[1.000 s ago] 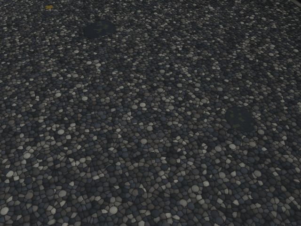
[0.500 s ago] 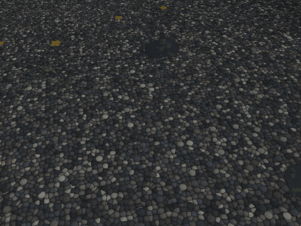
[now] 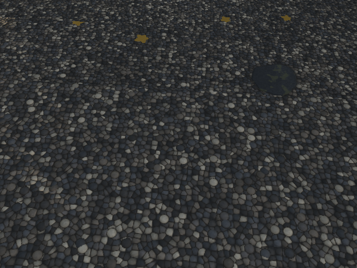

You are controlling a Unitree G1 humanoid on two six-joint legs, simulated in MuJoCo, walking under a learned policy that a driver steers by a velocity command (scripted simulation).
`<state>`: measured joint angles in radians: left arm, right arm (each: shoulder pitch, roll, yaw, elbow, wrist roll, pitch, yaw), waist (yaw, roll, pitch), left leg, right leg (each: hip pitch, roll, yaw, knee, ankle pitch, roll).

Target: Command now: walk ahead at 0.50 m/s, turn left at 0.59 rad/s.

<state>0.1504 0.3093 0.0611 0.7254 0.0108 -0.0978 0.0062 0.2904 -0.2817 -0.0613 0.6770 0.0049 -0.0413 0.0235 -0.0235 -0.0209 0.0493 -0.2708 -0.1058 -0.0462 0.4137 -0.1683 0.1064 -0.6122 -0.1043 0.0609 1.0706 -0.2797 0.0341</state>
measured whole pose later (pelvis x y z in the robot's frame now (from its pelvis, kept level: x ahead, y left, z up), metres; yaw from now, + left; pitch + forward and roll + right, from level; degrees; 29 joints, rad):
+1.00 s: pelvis +0.53 +0.08 +0.00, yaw +13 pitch +1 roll +0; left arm 0.22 0.32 0.05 0.79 -0.01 -0.07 -0.01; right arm 0.29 -0.27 -0.05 0.74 0.00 -0.08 0.03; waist -0.02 -0.04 0.02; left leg -0.21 -0.06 0.03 0.35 -0.16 0.07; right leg -0.57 -0.09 0.03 1.05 -0.28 0.00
